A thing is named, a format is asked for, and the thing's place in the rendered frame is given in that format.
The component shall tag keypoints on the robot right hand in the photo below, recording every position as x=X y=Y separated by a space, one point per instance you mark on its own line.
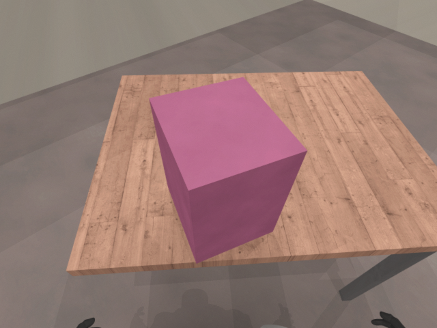
x=388 y=320

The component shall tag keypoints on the carton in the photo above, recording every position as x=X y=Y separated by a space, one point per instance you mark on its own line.
x=229 y=162

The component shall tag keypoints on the table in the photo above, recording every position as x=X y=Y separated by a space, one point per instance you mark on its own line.
x=365 y=187

